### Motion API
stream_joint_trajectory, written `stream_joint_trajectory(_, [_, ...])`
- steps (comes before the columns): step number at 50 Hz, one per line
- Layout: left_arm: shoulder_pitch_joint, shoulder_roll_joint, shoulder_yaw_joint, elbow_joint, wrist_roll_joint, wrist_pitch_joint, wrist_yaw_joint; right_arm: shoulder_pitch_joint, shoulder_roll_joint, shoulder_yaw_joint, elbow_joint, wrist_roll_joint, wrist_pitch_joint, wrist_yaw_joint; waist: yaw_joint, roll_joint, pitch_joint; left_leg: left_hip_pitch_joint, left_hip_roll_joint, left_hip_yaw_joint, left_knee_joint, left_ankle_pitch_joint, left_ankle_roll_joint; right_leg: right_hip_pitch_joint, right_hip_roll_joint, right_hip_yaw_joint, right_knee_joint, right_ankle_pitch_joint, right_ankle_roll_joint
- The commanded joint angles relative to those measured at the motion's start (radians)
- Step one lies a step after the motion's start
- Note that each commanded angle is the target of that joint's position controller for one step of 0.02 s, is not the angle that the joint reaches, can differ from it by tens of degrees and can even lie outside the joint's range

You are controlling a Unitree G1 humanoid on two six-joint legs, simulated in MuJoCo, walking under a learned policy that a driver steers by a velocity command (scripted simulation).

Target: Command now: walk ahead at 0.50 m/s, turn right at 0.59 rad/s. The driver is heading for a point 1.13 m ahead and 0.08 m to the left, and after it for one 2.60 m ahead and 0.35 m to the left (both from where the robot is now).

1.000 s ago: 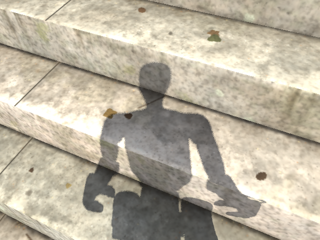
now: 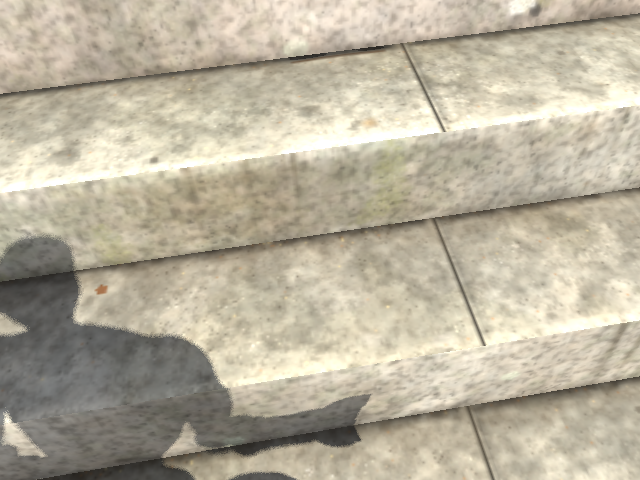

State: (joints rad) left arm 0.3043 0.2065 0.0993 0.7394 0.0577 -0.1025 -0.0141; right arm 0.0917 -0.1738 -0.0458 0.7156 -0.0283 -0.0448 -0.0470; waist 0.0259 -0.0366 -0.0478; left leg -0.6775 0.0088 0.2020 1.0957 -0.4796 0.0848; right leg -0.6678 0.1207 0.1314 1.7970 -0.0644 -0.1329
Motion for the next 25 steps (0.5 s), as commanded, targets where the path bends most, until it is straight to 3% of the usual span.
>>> stream_joint_trajectory(1, [-0.074, -0.126, -0.076, -0.182, -0.008, 0.041, 0.012, 0.068, 0.11, 0.02, 0.14, -0.017, -0.053, 0.004, 0.087, -0.041, 0.119, 0.124, 0.295, -0.54, -0.712, -0.124, 0.085, -0.404, -0.089, 0.071, 0.36, -0.075, -0.018])
stream_joint_trajectory(3, [-0.118, -0.135, -0.09, -0.209, -0.034, 0.068, 0.029, 0.118, 0.074, 0.012, 0.2, -0.009, -0.08, 0.026, 0.098, -0.005, 0.163, 0.17, 0.308, -0.376, -0.783, 0.131, 0.064, -0.517, -0.125, 0.085, 0.386, -0.114, -0.006])
stream_joint_trajectory(4, [-0.14, -0.11, -0.089, -0.217, -0.044, 0.074, 0.032, 0.097, 0.038, 0.009, 0.194, -0.001, -0.096, 0.039, 0.11, 0.0, 0.175, 0.132, 0.278, -0.264, -0.816, 0.212, 0.052, -0.466, -0.123, 0.081, 0.237, -0.092, -0.002])
stream_joint_trajectory(5, [-0.229, -0.091, -0.083, -0.246, -0.045, 0.076, 0.032, 0.087, -0.005, 0.003, 0.203, -0.002, -0.107, 0.043, 0.103, 0.01, 0.202, 0.109, 0.275, -0.188, -0.857, 0.24, 0.051, -0.463, -0.12, 0.06, 0.148, -0.077, 0.002])
stream_joint_trajectory(6, [-0.274, -0.088, -0.073, -0.226, -0.045, 0.08, 0.041, 0.161, -0.024, -0.001, 0.226, -0.009, -0.12, 0.041, 0.054, 0.026, 0.158, 0.215, 0.286, -0.177, -0.883, 0.327, 0.088, -0.523, -0.075, -0.001, 0.328, -0.092, -0.003])
stream_joint_trajectory(7, [-0.283, -0.089, -0.07, -0.249, -0.033, 0.086, 0.042, 0.184, -0.08, -0.013, 0.229, -0.007, -0.13, 0.043, 0.064, 0.051, 0.141, 0.304, 0.299, -0.157, -0.917, 0.288, 0.078, -0.577, -0.099, 0.011, 0.298, -0.128, -0.008])
stream_joint_trajectory(8, [-0.334, -0.111, -0.076, -0.25, -0.03, 0.088, 0.053, 0.254, -0.096, -0.019, 0.26, -0.01, -0.132, 0.047, 0.023, 0.074, 0.129, 0.444, 0.314, -0.172, -0.936, 0.277, 0.097, -0.724, -0.087, -0.013, 0.452, -0.226, -0.027])
stream_joint_trajectory(10, [-0.446, -0.115, -0.077, -0.297, -0.016, 0.093, 0.063, 0.35, -0.131, -0.032, 0.28, -0.016, -0.131, 0.053, -0.024, 0.036, 0.15, 0.668, 0.319, -0.141, -0.966, 0.226, 0.062, -0.914, -0.106, -0.003, 0.446, -0.391, -0.047])
stream_joint_trajectory(11, [-0.559, -0.132, -0.096, -0.345, -0.011, 0.086, 0.054, 0.394, -0.117, -0.029, 0.3, -0.019, -0.123, 0.052, -0.048, 0.033, 0.171, 0.695, 0.283, -0.095, -1.007, 0.141, 0.03, -0.935, -0.134, -0.06, 0.283, -0.435, -0.039])
stream_joint_trajectory(12, [-0.622, -0.15, -0.114, -0.387, -0.016, 0.092, 0.046, 0.442, -0.071, -0.019, 0.324, -0.01, -0.111, 0.041, -0.061, 0.064, 0.157, 0.686, 0.257, -0.074, -1.039, 0.19, 0.023, -0.884, -0.161, -0.095, 0.196, -0.423, -0.043])
stream_joint_trajectory(13, [-0.651, -0.149, -0.119, -0.414, -0.023, 0.1, 0.038, 0.467, -0.073, -0.015, 0.337, -0.005, -0.103, 0.029, -0.067, 0.099, 0.133, 0.706, 0.253, -0.056, -1.085, 0.248, 0.036, -0.847, -0.171, -0.143, 0.134, -0.448, -0.033])
stream_joint_trajectory(14, [-0.62, -0.119, -0.123, -0.408, -0.02, 0.11, 0.009, 0.433, -0.101, -0.019, 0.315, 0.004, -0.089, 0.019, -0.067, 0.113, 0.092, 0.662, 0.238, -0.006, -1.164, 0.376, 0.077, -0.677, -0.203, -0.259, -0.05, -0.408, -0.021])
stream_joint_trajectory(15, [-0.623, -0.155, -0.147, -0.424, -0.045, 0.11, -0.012, 0.394, -0.107, -0.015, 0.299, 0.04, -0.081, 0.01, -0.058, 0.136, 0.077, 0.548, 0.219, 0.037, -1.268, 0.508, 0.101, -0.378, -0.236, -0.322, -0.332, -0.391, -0.043])
stream_joint_trajectory(16, [-0.581, -0.139, -0.135, -0.361, -0.051, 0.114, -0.019, 0.37, -0.097, -0.007, 0.272, 0.047, -0.072, 0.013, -0.068, 0.078, -0.006, 0.492, 0.201, 0.048, -1.189, 0.888, 0.131, -0.078, -0.161, -0.443, -0.464, -0.377, -0.037])
stream_joint_trajectory(17, [-0.407, -0.133, -0.118, -0.303, -0.048, 0.115, -0.014, 0.388, -0.193, -0.025, 0.251, 0.052, -0.09, 0.011, -0.026, 0.176, -0.132, 0.571, 0.27, 0.029, -1.009, 1.574, 0.133, 0.114, -0.086, -0.441, -0.454, -0.364, -0.036])
stream_joint_trajectory(18, [-0.183, -0.08, -0.09, -0.238, -0.058, 0.115, 0.001, 0.402, -0.283, -0.048, 0.241, 0.054, -0.105, 0.02, 0.065, 0.261, -0.29, 0.716, 0.298, 0.008, -0.783, 1.928, 0.109, 0.245, -0.027, -0.406, -0.546, -0.371, -0.049])
stream_joint_trajectory(19, [-0.035, -0.007, -0.062, -0.216, -0.044, 0.108, 0.016, 0.367, -0.34, -0.07, 0.213, 0.077, -0.123, 0.053, 0.147, 0.319, -0.416, 0.757, 0.273, -0.016, -0.525, 1.985, 0.071, 0.415, -0.012, -0.308, -0.748, -0.344, -0.061])
stream_joint_trajectory(20, [0.064, 0.09, -0.027, -0.172, -0.027, 0.088, 0.033, 0.343, -0.292, -0.064, 0.154, 0.086, -0.15, 0.087, 0.184, 0.251, -0.479, 0.37, 0.164, -0.1, -0.172, 1.636, 0.01, 0.713, -0.165, 0.091, -0.892, -0.416, -0.121])
stream_joint_trajectory(21, [0.103, 0.238, 0.035, -0.157, -0.017, 0.086, 0.044, 0.275, -0.186, -0.06, 0.077, 0.092, -0.155, 0.12, 0.2, -0.08, -0.543, 0.133, -0.064, -0.167, 0.371, 0.397, -0.058, 0.787, -0.448, 0.605, -1.297, -0.225, -0.172])
stream_joint_trajectory(22, [-0.007, 0.235, 0.044, -0.182, -0.007, 0.084, 0.035, 0.249, -0.104, -0.054, 0.047, 0.054, -0.145, 0.105, 0.171, 0.023, -0.595, 0.055, -0.107, -0.452, 0.832, 0.362, -0.06, 0.7, -0.485, 0.729, -1.376, -0.31, -0.136])
stream_joint_trajectory(23, [-0.117, 0.203, 0.033, -0.138, -0.014, 0.062, 0.009, 0.191, -0.021, -0.044, -0.033, 0.036, -0.131, 0.082, 0.069, 0.037, -0.482, -0.048, -0.049, -0.435, 0.976, 0.459, -0.061, 0.583, -0.483, 0.625, -1.387, -0.41, -0.114])
stream_joint_trajectory(24, [-0.126, 0.135, 0.022, -0.069, -0.033, 0.042, 0.002, 0.13, 0.0, -0.037, -0.084, 0.016, -0.12, 0.062, 0.03, 0.074, -0.312, -0.128, 0.001, -0.357, 0.972, 0.492, -0.035, 0.468, -0.454, 0.508, -1.347, -0.477, -0.096])
stream_joint_trajectory(25, [-0.116, 0.053, -0.004, 0.006, -0.041, 0.024, -0.001, 0.136, 0.043, -0.018, -0.098, -0.002, -0.109, 0.049, -0.019, 0.074, -0.112, -0.228, 0.003, -0.336, 0.996, 0.469, -0.015, 0.338, -0.41, 0.369, -1.309, -0.397, -0.082])
